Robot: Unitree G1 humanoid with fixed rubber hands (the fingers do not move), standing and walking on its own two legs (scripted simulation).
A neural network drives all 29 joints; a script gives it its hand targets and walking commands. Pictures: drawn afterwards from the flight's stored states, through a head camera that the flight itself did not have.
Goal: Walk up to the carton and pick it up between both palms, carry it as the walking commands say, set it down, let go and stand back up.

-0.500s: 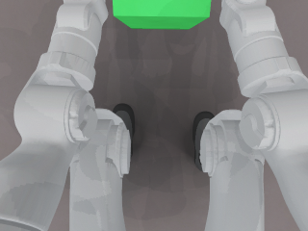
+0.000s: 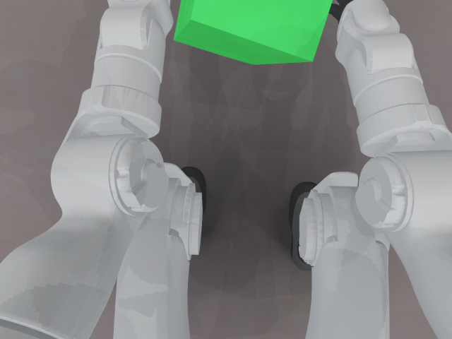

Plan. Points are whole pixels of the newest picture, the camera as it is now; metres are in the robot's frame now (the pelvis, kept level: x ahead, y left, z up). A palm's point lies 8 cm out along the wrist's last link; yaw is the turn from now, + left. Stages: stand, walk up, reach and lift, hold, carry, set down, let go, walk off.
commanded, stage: reach and lift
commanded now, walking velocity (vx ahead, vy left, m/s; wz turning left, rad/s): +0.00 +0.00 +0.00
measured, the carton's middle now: out of the picture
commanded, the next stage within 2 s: none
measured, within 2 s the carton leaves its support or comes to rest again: neither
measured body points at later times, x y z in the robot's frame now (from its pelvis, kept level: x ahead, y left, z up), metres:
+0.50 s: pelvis -0.01 +0.00 +0.01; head +0.35 +0.01 +0.28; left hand +0.56 +0.14 -0.12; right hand +0.55 -0.11 -0.14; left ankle +0.11 +0.14 -0.33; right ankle +0.09 -0.13 -0.33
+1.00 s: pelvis +0.00 +0.01 +0.06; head +0.35 +0.03 +0.34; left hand +0.56 +0.14 -0.05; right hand +0.56 -0.10 -0.07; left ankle +0.11 +0.14 -0.33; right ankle +0.09 -0.14 -0.33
